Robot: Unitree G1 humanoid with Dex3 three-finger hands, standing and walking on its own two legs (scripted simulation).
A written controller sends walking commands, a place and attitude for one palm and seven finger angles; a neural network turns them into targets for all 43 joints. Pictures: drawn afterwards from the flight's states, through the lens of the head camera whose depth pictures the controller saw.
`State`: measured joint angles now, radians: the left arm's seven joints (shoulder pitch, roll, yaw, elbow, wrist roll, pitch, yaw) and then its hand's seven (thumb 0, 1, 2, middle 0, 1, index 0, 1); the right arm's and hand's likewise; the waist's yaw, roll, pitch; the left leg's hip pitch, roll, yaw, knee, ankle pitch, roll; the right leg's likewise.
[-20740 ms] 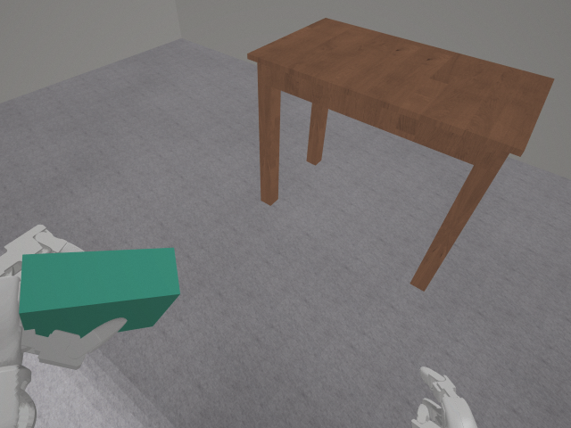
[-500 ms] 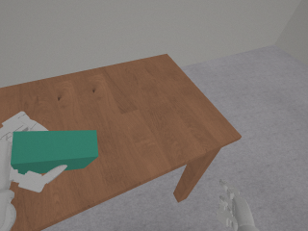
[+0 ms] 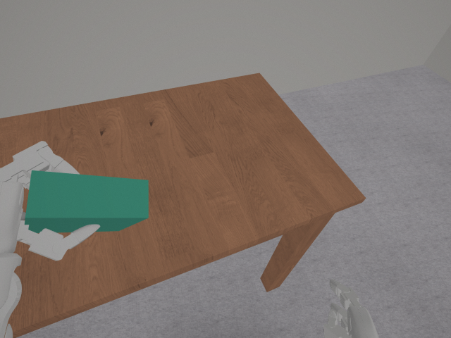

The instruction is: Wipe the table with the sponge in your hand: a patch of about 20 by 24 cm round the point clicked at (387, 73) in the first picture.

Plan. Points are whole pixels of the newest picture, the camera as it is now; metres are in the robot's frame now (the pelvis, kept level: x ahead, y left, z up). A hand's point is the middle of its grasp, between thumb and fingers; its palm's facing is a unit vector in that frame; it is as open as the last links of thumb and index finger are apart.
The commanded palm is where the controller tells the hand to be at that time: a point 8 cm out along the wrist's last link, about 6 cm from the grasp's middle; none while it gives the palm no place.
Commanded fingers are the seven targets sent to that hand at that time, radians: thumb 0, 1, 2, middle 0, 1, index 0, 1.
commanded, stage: turn the palm down, sponge in hand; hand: left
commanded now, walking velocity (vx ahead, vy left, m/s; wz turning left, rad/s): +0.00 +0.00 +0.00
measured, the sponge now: (101, 207) +0.25 +0.21 +0.13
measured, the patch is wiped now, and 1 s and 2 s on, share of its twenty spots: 0.00 0.00 0.00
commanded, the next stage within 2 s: none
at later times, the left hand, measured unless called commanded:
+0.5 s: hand (46, 213) +0.22 +0.26 +0.17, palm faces +0.46 -0.56 -0.69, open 9.4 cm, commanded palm +0.18 +0.26 +0.19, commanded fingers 0.00 0.10 1.30 -1.20 -1.60 -1.20 -1.60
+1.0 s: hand (65, 216) +0.23 +0.24 +0.15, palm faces +0.23 -0.36 -0.91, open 9.4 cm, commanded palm +0.19 +0.24 +0.20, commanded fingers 0.00 0.10 1.30 -1.20 -1.60 -1.20 -1.60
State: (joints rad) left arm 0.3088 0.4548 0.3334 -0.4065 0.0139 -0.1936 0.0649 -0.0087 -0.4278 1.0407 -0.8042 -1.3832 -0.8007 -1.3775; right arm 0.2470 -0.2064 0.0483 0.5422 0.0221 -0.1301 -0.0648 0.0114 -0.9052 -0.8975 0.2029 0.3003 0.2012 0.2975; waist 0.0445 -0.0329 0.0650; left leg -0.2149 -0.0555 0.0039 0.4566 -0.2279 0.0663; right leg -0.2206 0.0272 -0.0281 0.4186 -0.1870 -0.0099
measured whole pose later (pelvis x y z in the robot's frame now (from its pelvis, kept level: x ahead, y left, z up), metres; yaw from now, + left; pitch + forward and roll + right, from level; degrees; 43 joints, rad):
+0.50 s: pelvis -0.01 -0.05 -0.02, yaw +2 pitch -2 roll +1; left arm 0.20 0.55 0.36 -0.32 0.17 0.14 0.07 -0.01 -0.43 1.04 -0.80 -1.38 -0.80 -1.38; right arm 0.13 -0.26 0.05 0.61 0.01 -0.04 -0.08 0.01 -0.90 -0.90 0.20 0.30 0.20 0.30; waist 0.09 0.04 0.01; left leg -0.29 -0.03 -0.05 0.62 -0.30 0.00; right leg -0.30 0.06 -0.08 0.61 -0.29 -0.09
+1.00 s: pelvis +0.01 -0.07 -0.02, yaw +0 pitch +0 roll +2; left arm 0.31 0.67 0.31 -0.38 0.33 0.32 -0.02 -0.01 -0.43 1.04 -0.80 -1.39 -0.80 -1.38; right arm 0.16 -0.32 0.00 0.58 0.06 0.02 -0.14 0.01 -0.91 -0.90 0.20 0.30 0.20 0.30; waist 0.08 0.08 -0.02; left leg -0.32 -0.02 -0.02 0.66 -0.34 -0.01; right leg -0.36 0.07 -0.05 0.69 -0.34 -0.10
